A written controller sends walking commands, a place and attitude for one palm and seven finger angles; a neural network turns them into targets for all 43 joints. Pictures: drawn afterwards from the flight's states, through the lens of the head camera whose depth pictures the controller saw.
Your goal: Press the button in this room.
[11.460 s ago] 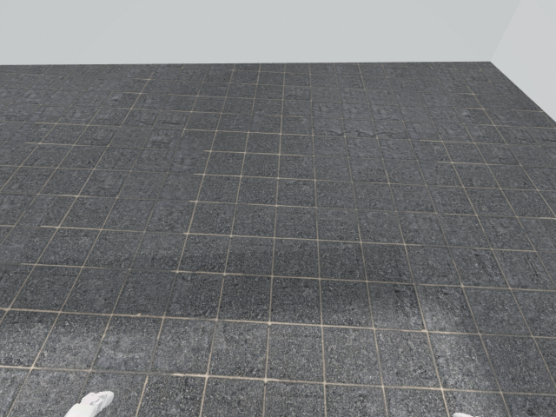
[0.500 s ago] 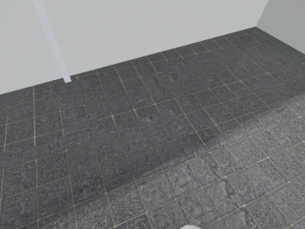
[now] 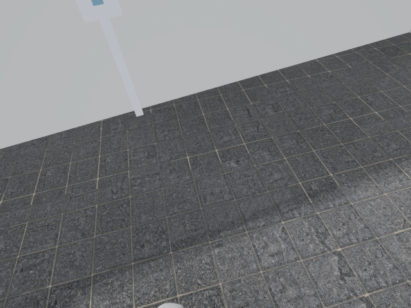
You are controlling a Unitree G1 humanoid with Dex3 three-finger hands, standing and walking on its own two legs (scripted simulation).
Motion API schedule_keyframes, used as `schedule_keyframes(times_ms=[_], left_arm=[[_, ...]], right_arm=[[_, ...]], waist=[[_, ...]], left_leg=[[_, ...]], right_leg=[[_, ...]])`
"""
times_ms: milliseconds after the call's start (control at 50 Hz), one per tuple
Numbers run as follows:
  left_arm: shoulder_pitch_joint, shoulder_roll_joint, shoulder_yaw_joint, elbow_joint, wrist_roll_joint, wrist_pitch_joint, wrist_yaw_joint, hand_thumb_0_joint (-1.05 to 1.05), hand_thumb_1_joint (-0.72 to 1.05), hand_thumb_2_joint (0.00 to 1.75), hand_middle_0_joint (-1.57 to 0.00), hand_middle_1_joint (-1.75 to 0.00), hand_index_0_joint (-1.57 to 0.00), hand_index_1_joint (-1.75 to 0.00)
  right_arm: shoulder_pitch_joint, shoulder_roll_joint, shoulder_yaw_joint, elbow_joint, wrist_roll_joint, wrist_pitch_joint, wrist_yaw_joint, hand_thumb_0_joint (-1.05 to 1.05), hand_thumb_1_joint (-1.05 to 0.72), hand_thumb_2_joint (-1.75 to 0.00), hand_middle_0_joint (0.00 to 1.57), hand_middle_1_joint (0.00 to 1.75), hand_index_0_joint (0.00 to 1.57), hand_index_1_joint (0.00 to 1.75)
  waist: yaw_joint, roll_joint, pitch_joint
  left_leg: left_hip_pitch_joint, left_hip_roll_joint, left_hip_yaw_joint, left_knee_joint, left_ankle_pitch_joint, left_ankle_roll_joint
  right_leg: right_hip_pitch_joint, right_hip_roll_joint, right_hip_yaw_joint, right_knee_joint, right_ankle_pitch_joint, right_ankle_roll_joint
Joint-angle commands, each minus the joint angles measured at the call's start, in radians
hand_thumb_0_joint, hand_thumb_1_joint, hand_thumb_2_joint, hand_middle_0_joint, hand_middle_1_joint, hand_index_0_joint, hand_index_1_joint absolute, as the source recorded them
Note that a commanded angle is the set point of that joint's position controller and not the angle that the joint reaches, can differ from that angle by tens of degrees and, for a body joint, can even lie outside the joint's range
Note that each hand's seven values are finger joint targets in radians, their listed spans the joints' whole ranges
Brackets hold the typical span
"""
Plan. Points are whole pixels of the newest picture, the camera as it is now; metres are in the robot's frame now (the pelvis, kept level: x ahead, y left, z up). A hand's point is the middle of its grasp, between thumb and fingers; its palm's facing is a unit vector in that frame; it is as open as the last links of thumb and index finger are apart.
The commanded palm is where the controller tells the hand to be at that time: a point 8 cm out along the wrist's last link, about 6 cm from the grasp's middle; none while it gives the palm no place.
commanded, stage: stand and wait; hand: left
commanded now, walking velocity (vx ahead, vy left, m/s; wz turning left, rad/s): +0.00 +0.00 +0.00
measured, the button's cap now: out of the picture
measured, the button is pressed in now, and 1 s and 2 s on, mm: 0 0 0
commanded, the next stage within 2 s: turn or walk to find it in 0.06 s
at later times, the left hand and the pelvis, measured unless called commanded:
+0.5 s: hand out of the picture -0.04 +0.24 -0.17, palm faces +0.17 -0.97 -0.19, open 7.4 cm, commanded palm none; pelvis -0.03 +0.04 +0.00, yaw +7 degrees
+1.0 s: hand out of the picture +0.01 +0.15 -0.15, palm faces +0.35 -0.90 -0.24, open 7.3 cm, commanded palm none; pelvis +0.08 -0.02 +0.01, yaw +18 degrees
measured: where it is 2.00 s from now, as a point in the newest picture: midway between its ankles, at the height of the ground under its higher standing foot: (194, 264)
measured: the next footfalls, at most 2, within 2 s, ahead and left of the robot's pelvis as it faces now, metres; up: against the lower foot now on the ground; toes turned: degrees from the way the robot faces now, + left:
left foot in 0.24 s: -0.02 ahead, +0.14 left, +0.00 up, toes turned +6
right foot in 0.74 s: +0.11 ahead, -0.10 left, +0.00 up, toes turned +6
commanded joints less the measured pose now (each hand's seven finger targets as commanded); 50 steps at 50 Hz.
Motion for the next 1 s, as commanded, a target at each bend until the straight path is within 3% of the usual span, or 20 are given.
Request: schedule_keyframes(times_ms=[0,100,180,200,220,240,260,280,340,520,600,660,680,700,720,740,780,820,880,980], left_arm=[[0.059,0.190,0.041,-0.018,0.008,-0.027,0.006,0.00,0.90,0.90,-0.20,-0.30,-0.20,-0.30],[0.120,0.222,0.055,0.042,0.011,-0.022,0.006,0.00,0.90,0.90,-0.20,-0.30,-0.20,-0.30],[0.075,0.218,0.058,0.056,0.000,-0.012,0.010,0.00,0.90,0.90,-0.20,-0.30,-0.20,-0.30],[0.068,0.195,0.055,0.047,-0.008,-0.004,0.008,0.00,0.90,0.90,-0.20,-0.30,-0.20,-0.30],[0.072,0.155,0.047,0.030,-0.013,0.003,0.004,0.00,0.90,0.90,-0.20,-0.30,-0.20,-0.30],[0.040,0.122,0.036,0.005,-0.008,0.011,0.000,0.00,0.90,0.90,-0.20,-0.30,-0.20,-0.30],[-0.005,0.134,0.036,0.012,0.000,0.022,0.003,0.00,0.90,0.90,-0.20,-0.30,-0.20,-0.30],[-0.016,0.137,0.040,0.024,0.005,0.029,0.000,0.00,0.90,0.90,-0.20,-0.30,-0.20,-0.30],[-0.009,0.137,0.042,0.025,0.016,0.015,-0.030,0.00,0.90,0.90,-0.20,-0.30,-0.20,-0.30],[-0.103,0.137,0.044,-0.044,0.012,-0.014,-0.052,0.00,0.90,0.90,-0.20,-0.30,-0.20,-0.30],[-0.131,0.120,0.042,-0.071,0.008,-0.024,-0.056,0.00,0.90,0.90,-0.20,-0.30,-0.20,-0.30],[0.004,0.123,0.051,-0.029,0.008,-0.033,-0.059,0.00,0.90,0.90,-0.20,-0.30,-0.20,-0.30],[0.106,0.146,0.059,0.009,0.011,-0.042,-0.053,0.00,0.90,0.90,-0.20,-0.30,-0.20,-0.30],[0.212,0.219,0.071,0.040,0.021,-0.054,-0.042,0.00,0.90,0.90,-0.20,-0.30,-0.20,-0.30],[0.293,0.304,0.088,0.056,0.021,-0.056,-0.027,0.00,0.90,0.90,-0.20,-0.30,-0.20,-0.30],[0.269,0.295,0.080,0.043,0.005,-0.049,-0.018,0.00,0.90,0.90,-0.20,-0.30,-0.20,-0.30],[0.124,0.230,0.066,0.022,0.004,-0.066,-0.017,0.00,0.90,0.90,-0.20,-0.30,-0.20,-0.30],[0.071,0.137,0.038,0.026,0.002,-0.076,-0.016,0.00,0.90,0.90,-0.20,-0.30,-0.20,-0.30],[0.126,0.106,0.025,0.055,0.004,-0.088,-0.016,0.00,0.90,0.90,-0.20,-0.30,-0.20,-0.30],[0.250,0.082,0.014,0.117,0.007,-0.105,-0.007,0.00,0.90,0.90,-0.20,-0.30,-0.20,-0.30]], right_arm=[[-0.021,-0.018,0.008,-0.043,0.008,-0.026,-0.010,0.00,-0.90,-0.90,0.20,0.30,0.20,0.30],[-0.065,-0.002,0.026,-0.042,0.019,-0.044,-0.017,0.00,-0.90,-0.90,0.20,0.30,0.20,0.30],[0.002,-0.006,0.030,-0.014,0.024,-0.058,-0.020,0.00,-0.90,-0.90,0.20,0.30,0.20,0.30],[0.018,-0.035,0.026,-0.009,0.022,-0.066,-0.018,0.00,-0.90,-0.90,0.20,0.30,0.20,0.30],[0.016,-0.096,0.012,-0.021,0.015,-0.071,-0.018,0.00,-0.90,-0.90,0.20,0.30,0.20,0.30],[0.009,-0.145,0.003,-0.032,0.009,-0.063,-0.023,0.00,-0.90,-0.90,0.20,0.30,0.20,0.30],[0.001,-0.132,0.007,-0.019,0.004,-0.060,-0.031,0.00,-0.90,-0.90,0.20,0.30,0.20,0.30],[-0.017,-0.103,0.017,-0.018,0.003,-0.065,-0.036,0.00,-0.90,-0.90,0.20,0.30,0.20,0.30],[-0.016,-0.100,0.017,-0.033,0.005,-0.078,-0.033,0.00,-0.90,-0.90,0.20,0.30,0.20,0.30],[0.107,-0.108,-0.003,-0.032,0.005,-0.114,-0.026,0.00,-0.90,-0.90,0.20,0.30,0.20,0.30],[0.108,-0.115,-0.007,-0.033,-0.002,-0.114,-0.024,0.00,-0.90,-0.90,0.20,0.30,0.20,0.30],[0.066,-0.107,-0.005,-0.030,-0.002,-0.109,-0.024,0.00,-0.90,-0.90,0.20,0.30,0.20,0.30],[0.064,-0.088,-0.006,-0.028,0.000,-0.108,-0.022,0.00,-0.90,-0.90,0.20,0.30,0.20,0.30],[0.083,-0.035,0.005,-0.037,0.007,-0.113,-0.018,0.00,-0.90,-0.90,0.20,0.30,0.20,0.30],[0.062,0.021,0.018,-0.073,0.010,-0.119,-0.014,0.00,-0.90,-0.90,0.20,0.30,0.20,0.30],[-0.006,-0.035,0.003,-0.096,0.000,-0.115,-0.005,0.00,-0.90,-0.90,0.20,0.30,0.20,0.30],[0.025,-0.025,-0.007,-0.059,-0.006,-0.101,0.009,0.00,-0.90,-0.90,0.20,0.30,0.20,0.30],[0.102,0.016,-0.007,-0.007,-0.009,-0.084,0.018,0.00,-0.90,-0.90,0.20,0.30,0.20,0.30],[0.142,0.049,-0.002,0.014,-0.007,-0.069,0.019,0.00,-0.90,-0.90,0.20,0.30,0.20,0.30],[0.013,0.045,0.000,-0.025,-0.005,-0.071,0.026,0.00,-0.90,-0.90,0.20,0.30,0.20,0.30]], waist=[[0.037,-0.217,-0.015],[0.069,-0.238,-0.066],[0.013,-0.197,-0.094],[0.001,-0.111,-0.102],[0.000,0.096,-0.093],[-0.008,0.233,-0.033],[-0.022,0.168,-0.014],[-0.011,0.196,0.021],[-0.006,0.111,0.057],[-0.034,0.079,0.060],[-0.028,0.100,0.039],[0.047,0.051,0.003],[0.088,-0.032,-0.032],[0.127,-0.203,-0.082],[0.159,-0.449,-0.099],[0.147,-0.317,-0.005],[0.064,-0.264,0.094],[0.003,-0.183,0.119],[-0.007,-0.202,0.095],[0.022,-0.177,0.122]], left_leg=[[0.003,0.023,0.051,-0.177,-0.065,-0.003],[0.083,0.005,0.095,-0.397,-0.115,0.012],[0.261,0.011,0.107,-0.657,0.082,0.032],[0.349,0.052,0.053,-0.729,0.163,0.051],[0.403,0.207,-0.147,-0.784,0.252,0.114],[0.354,0.342,-0.268,-0.827,0.424,0.207],[0.286,0.334,-0.252,-0.845,0.345,0.243],[0.254,0.285,-0.229,-0.870,0.241,0.231],[0.292,0.235,-0.218,-0.888,-0.035,0.222],[0.316,0.213,-0.278,-0.921,-0.091,0.258],[0.251,0.200,-0.278,-0.891,-0.084,0.256],[0.082,0.145,-0.226,-0.774,-0.103,0.211],[-0.007,0.088,-0.189,-0.654,-0.136,0.176],[-0.179,0.000,-0.084,-0.427,-0.178,0.130],[-0.340,-0.077,0.035,-0.129,-0.254,0.098],[-0.361,-0.011,0.001,-0.002,-0.205,0.096],[-0.311,0.045,0.000,0.120,-0.028,0.094],[-0.226,0.068,0.017,0.141,0.104,0.078],[-0.221,0.046,0.049,0.135,0.211,0.050],[-0.322,0.081,0.069,0.056,0.262,0.034]], right_leg=[[0.059,-0.235,0.212,-0.184,0.254,-0.079],[0.140,-0.262,0.230,-0.123,0.433,-0.111],[0.056,-0.254,0.173,-0.040,0.336,-0.045],[-0.030,-0.205,0.117,0.027,0.216,0.003],[-0.181,-0.101,0.041,0.170,0.023,0.063],[-0.284,-0.043,0.010,0.318,-0.277,0.102],[-0.258,-0.047,0.073,0.422,-0.296,0.103],[-0.281,-0.057,0.102,0.471,-0.257,0.106],[-0.393,-0.044,0.096,0.584,-0.160,0.107],[-0.419,-0.057,0.100,0.452,-0.093,0.130],[-0.279,-0.040,0.079,0.260,-0.112,0.126],[0.035,0.007,0.040,0.064,-0.032,0.126],[0.198,-0.003,0.054,-0.013,-0.012,0.120],[0.398,-0.157,0.224,-0.119,-0.192,0.085],[0.451,-0.422,0.578,-0.268,-0.413,0.004],[0.278,-0.466,0.662,-0.362,-0.555,-0.036],[0.052,-0.411,0.576,-0.393,-0.588,-0.012],[-0.037,-0.314,0.332,-0.366,-0.363,0.029],[-0.002,-0.224,0.123,-0.351,-0.123,0.063],[0.106,-0.235,0.089,-0.349,0.074,0.022]])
